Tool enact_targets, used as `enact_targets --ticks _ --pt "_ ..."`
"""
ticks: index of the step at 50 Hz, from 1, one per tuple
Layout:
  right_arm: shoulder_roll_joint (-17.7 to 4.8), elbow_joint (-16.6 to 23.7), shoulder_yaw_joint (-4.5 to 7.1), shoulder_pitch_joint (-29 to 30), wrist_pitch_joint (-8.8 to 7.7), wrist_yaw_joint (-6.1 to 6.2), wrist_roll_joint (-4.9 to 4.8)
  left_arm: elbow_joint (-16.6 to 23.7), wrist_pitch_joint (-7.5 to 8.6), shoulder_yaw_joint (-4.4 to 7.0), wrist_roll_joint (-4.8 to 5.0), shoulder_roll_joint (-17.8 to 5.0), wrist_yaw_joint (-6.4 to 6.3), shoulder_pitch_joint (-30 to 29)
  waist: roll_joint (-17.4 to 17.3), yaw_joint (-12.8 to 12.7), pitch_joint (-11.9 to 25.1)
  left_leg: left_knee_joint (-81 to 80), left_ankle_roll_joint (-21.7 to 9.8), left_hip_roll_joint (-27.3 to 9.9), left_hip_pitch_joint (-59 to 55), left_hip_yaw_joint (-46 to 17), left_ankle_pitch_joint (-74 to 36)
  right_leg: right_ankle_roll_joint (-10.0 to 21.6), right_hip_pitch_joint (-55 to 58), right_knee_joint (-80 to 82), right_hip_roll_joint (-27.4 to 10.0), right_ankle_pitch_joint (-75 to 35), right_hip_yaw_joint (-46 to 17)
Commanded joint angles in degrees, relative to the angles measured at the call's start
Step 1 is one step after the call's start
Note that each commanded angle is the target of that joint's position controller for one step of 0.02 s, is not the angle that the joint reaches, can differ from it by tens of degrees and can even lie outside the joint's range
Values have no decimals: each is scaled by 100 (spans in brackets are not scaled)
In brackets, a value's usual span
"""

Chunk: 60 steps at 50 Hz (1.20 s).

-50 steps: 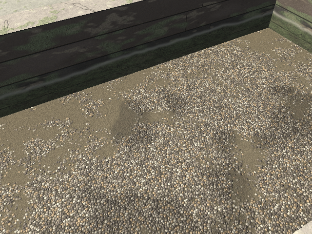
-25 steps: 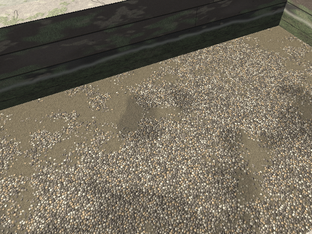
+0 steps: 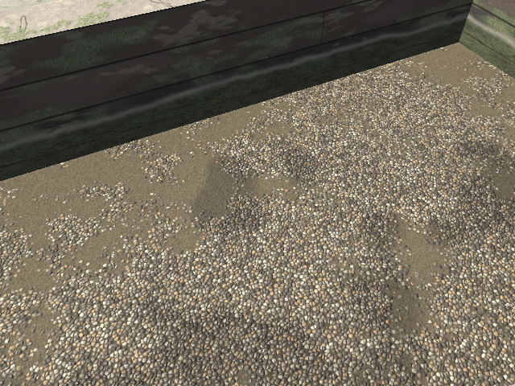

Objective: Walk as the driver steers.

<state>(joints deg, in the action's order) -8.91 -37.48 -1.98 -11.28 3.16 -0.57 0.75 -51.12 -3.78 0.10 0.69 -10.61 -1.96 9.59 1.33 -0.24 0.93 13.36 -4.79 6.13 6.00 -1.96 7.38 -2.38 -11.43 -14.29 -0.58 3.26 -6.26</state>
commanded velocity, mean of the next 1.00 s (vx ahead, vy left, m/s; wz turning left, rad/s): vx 0.49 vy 0.00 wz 0.00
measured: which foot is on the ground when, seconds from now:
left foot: down 0.00-1.00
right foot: down 0.00-1.00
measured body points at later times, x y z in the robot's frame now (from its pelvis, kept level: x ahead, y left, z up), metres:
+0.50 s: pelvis +0.01 -0.02 -0.01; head +0.01 -0.02 +0.44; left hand +0.17 +0.21 -0.12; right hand +0.20 -0.22 -0.10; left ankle -0.01 +0.07 -0.75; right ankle +0.05 -0.14 -0.75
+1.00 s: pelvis -0.02 -0.06 -0.02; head -0.02 -0.06 +0.43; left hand +0.26 +0.12 -0.05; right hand +0.23 -0.24 -0.06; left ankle -0.01 +0.07 -0.75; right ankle +0.05 -0.14 -0.75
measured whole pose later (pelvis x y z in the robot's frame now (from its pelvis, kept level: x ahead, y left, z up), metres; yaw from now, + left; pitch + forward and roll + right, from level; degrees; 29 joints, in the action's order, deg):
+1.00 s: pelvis -0.02 -0.06 -0.02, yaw -1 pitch -2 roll +0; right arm -7.3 -29.3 -1.8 -0.2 2.0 0.2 0.0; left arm -32.9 -2.5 -2.9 1.5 -8.1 -0.4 -5.8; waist -0.3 -0.2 -2.4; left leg 36.2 0.6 0.5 15.2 -2.8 18.5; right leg 2.8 -19.3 -32.8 5.3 10.9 -2.5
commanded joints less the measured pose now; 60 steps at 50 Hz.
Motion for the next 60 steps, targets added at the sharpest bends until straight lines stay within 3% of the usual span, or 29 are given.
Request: enact_targets --ticks 1,6,7,9,12,13,14,16,18,20,23,28,32,40,44,45,47,48,50,53,57,60 --pt "-449 440 115 222 -81 12 1 305 63 91 -2 -450 -13 -119 -170 -8 197 -254 285 -1017 -127 -780 -382 311 -20 144 -451 -46 -324" --pt "-455 424 113 229 -84 15 2 295 69 94 -3 -454 -15 -106 -159 -12 201 -241 277 -1017 -145 -766 -418 324 6 163 -461 -84 -325" --pt "-457 413 153 268 -178 76 -121 399 129 47 116 -382 -13 -357 -59 37 155 -384 363 -1070 -254 -828 -682 300 -142 123 -447 -115 -354" --pt "-513 388 166 306 -239 122 -113 373 185 30 142 -399 -30 -249 -168 -23 275 -330 348 -1095 -454 -797 -1036 289 -130 175 -470 -96 -381" --pt "-463 355 162 317 -242 112 -92 361 194 20 120 -422 -44 -191 -157 -27 324 -311 315 -1089 -518 -766 -1032 301 -104 170 -475 -93 -382" --pt "-447 345 119 274 -144 53 34 254 126 58 -9 -475 -45 62 -256 -76 366 -184 229 -1030 -399 -698 -661 330 53 225 -489 -61 -362" --pt "-401 347 115 261 -98 15 46 268 86 69 -45 -493 -40 -2 -154 -23 250 -220 227 -996 -260 -695 -381 350 33 182 -480 -99 -337" --pt "-353 450 72 602 -46 12 17 492 22 29 -66 -324 -42 -498 -163 -4 183 -251 272 -869 26 -719 585 342 -16 -29 -329 23 -189" --pt "-602 564 159 793 11 29 -33 733 3 17 -60 -291 -34 -781 -412 -12 203 -7 92 -875 75 -824 1296 386 -444 -695 -36 415 127" --pt "-651 663 180 887 43 47 -30 905 31 -9 -105 -281 -9 -903 -462 -29 55 66 -61 -1072 247 -1002 1489 388 -711 -976 -1 310 221" --pt "-599 817 167 991 53 88 -29 1149 80 -37 -150 -256 12 -1042 -325 -32 127 456 -114 -1128 233 -989 891 368 -722 -1190 -45 -70 250" --pt "-440 1030 134 1045 -6 110 9 1549 97 -61 -115 -273 23 -1235 -57 -9 584 1335 168 -756 36 -451 -297 432 -373 -1393 -48 -1031 211" --pt "-367 1179 121 1240 -34 141 17 1832 98 -92 -72 -243 47 -1530 -47 -38 631 1639 299 -721 127 -295 -433 444 -341 -1459 -54 -1063 161" --pt "-213 1377 97 1643 -130 128 -24 2213 138 -154 -29 -161 136 -2019 -84 -103 602 1864 431 -721 295 -183 50 422 -536 -1335 -91 -248 30" --pt "-128 1451 75 1702 -179 113 -58 2360 194 -149 20 -223 175 -2265 79 -64 589 2031 476 -672 168 -97 366 442 -919 -961 -217 523 -183" --pt "-198 1447 121 1771 -170 113 -55 2391 229 -143 98 -189 187 -2436 -48 -27 589 2013 448 -720 104 -123 428 446 -1038 -978 -144 824 -144" --pt "-206 1466 126 1790 -165 103 -59 2430 261 -162 84 -125 208 -2489 -151 -35 601 1913 399 -811 206 -219 569 421 -1013 -1048 -88 873 -53" --pt "-133 1368 128 1544 -229 88 -86 2408 280 -140 72 -255 129 -2272 81 42 979 2144 455 -695 -17 0 877 384 -882 -761 -154 1425 -297" --pt "-57 1308 85 1443 -264 58 -84 2532 239 -118 112 -353 123 -2555 328 129 645 2360 479 -583 29 177 764 377 -1286 -511 -240 1919 -473" --pt "-151 1276 71 1374 -266 20 -31 2583 181 -100 140 -376 160 -2589 261 110 357 2156 396 -682 276 -20 1065 311 -1464 -570 -165 2038 -324" --pt "-430 1408 105 1703 -286 6 -97 2568 199 -131 79 -160 201 -2349 -674 -129 317 1158 191 -1149 1149 -851 2197 214 -752 -1469 135 1042 264" --pt "-500 1491 127 1863 -271 21 -146 2532 272 -144 -4 -155 205 -2239 -611 -197 357 1001 239 -1183 1315 -896 2261 230 -470 -1580 123 812 364"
